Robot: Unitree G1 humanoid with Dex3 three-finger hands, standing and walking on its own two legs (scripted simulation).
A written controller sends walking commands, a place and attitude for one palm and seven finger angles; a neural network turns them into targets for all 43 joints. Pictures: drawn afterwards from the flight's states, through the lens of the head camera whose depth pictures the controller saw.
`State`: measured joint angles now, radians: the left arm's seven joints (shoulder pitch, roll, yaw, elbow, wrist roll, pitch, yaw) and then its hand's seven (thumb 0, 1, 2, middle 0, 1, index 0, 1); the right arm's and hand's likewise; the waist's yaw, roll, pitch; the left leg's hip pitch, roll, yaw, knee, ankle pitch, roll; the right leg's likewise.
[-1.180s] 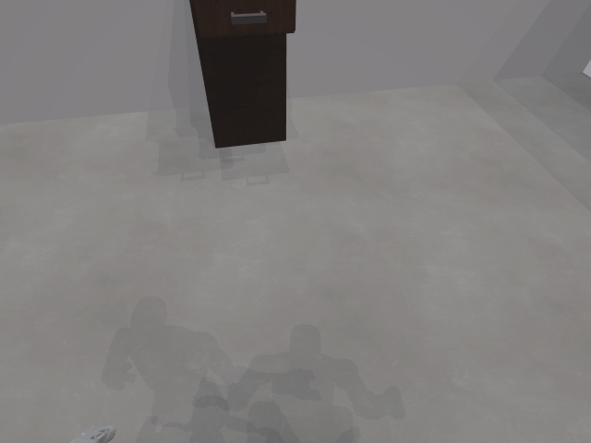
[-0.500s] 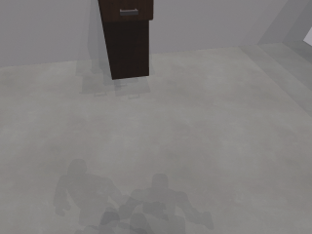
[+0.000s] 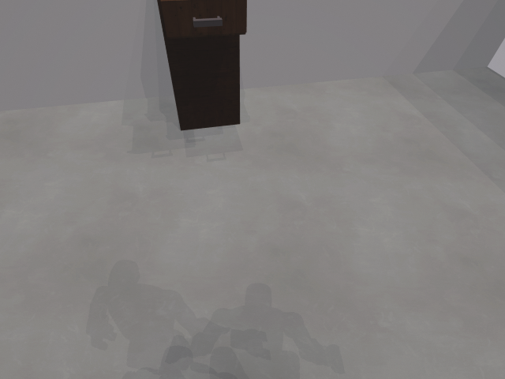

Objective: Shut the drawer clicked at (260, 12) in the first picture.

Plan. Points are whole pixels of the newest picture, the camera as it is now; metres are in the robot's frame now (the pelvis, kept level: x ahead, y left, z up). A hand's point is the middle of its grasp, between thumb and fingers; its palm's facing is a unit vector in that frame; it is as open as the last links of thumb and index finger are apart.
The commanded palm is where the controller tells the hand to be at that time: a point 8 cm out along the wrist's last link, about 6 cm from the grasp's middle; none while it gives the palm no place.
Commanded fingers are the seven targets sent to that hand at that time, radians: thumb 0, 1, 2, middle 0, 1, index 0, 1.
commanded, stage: look at it before walking up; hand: left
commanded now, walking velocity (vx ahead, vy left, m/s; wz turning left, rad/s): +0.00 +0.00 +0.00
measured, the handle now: (207, 20) +1.43 +0.28 +0.01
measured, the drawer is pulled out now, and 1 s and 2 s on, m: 0.30 0.30 0.30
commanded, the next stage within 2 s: walk to a spot facing it in 0.46 s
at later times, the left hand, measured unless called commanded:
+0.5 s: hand out of the picture +0.07 +0.25 -0.16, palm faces -0.02 -0.94 -0.33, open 7.4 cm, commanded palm none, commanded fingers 0.00 0.90 0.90 -0.20 -0.30 -0.20 -0.30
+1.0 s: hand out of the picture +0.06 +0.19 -0.19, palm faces -0.06 -0.99 -0.13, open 7.4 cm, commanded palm none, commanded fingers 0.00 0.90 0.90 -0.20 -0.30 -0.20 -0.30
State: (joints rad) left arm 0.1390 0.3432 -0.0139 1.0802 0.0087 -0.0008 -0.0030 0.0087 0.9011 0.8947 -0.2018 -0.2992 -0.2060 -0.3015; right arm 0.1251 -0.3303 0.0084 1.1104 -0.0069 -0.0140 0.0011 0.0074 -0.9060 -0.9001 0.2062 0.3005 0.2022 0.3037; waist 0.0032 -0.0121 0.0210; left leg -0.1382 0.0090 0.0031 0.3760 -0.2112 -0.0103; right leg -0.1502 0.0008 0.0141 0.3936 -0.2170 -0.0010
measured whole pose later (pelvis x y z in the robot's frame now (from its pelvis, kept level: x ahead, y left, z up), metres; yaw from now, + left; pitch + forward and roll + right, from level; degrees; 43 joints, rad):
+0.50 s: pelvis +0.00 +0.00 +0.00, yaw +0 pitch -2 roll +0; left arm 0.15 0.35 -0.01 1.09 0.01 0.00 0.00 0.01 0.90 0.89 -0.20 -0.30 -0.21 -0.30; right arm 0.12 -0.33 0.01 1.11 -0.01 -0.01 0.00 0.01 -0.91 -0.90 0.21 0.30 0.20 0.30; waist 0.01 -0.01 0.03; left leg -0.13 0.01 0.00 0.36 -0.20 -0.01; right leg -0.14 0.00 0.01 0.37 -0.21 0.00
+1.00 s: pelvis +0.08 +0.02 -0.01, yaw -4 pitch +0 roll -1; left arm 0.36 0.18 0.03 1.13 0.02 0.02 -0.02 0.01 0.90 0.89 -0.20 -0.30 -0.20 -0.30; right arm 0.44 -0.13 0.00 1.14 -0.02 -0.08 -0.02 0.00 -0.91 -0.90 0.20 0.30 0.20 0.30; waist -0.02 -0.04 0.01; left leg -0.05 0.03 0.09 0.45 -0.40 0.02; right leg -0.42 -0.02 -0.04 1.04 -0.42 -0.03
